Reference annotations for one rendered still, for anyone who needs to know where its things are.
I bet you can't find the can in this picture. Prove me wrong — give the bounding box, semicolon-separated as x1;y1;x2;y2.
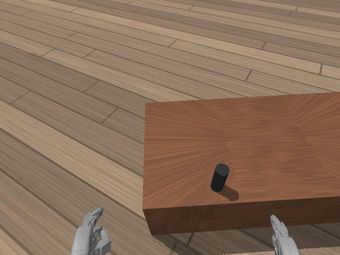
211;164;230;192

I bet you can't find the left robot hand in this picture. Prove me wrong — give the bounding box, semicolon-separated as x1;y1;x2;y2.
71;207;111;255

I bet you can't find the right robot hand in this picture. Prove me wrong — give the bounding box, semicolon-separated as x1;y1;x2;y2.
270;215;301;255

